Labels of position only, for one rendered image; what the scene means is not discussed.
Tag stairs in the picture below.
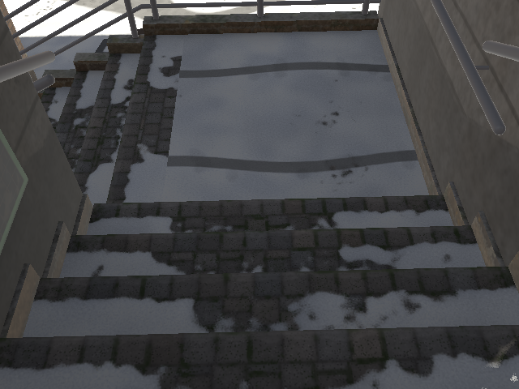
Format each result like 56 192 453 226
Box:
41 53 140 206
0 195 519 389

